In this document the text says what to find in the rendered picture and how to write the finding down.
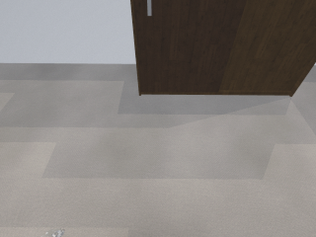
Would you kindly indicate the wardrobe door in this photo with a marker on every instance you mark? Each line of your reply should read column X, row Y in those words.
column 184, row 46
column 274, row 43

